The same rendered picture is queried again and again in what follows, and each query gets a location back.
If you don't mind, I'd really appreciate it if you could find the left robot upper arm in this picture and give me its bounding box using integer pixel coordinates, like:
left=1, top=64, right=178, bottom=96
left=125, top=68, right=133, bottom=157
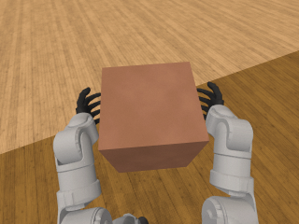
left=61, top=206, right=113, bottom=224

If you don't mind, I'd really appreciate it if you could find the carton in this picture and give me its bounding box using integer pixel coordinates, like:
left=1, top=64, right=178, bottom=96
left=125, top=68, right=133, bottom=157
left=98, top=62, right=210, bottom=173

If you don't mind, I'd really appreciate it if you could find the right robot upper arm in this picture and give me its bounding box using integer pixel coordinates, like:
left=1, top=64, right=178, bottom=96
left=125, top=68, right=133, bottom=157
left=201, top=196, right=259, bottom=224

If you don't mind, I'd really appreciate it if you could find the robot right forearm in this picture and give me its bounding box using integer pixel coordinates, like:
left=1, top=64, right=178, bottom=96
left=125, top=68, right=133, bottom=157
left=206, top=105, right=259, bottom=224

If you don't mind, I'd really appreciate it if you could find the robot left shin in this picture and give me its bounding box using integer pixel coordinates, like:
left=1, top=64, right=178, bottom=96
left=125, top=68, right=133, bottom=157
left=123, top=213, right=135, bottom=217

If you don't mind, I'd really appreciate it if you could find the robot left forearm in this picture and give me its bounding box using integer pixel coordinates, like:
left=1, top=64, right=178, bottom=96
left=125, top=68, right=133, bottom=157
left=52, top=112, right=102, bottom=224

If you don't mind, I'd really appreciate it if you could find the robot left hand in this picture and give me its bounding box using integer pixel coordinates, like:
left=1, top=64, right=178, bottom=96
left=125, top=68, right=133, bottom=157
left=76, top=87, right=101, bottom=125

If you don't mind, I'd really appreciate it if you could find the robot right hand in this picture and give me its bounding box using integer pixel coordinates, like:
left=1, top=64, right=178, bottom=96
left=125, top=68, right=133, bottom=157
left=196, top=81, right=224, bottom=120

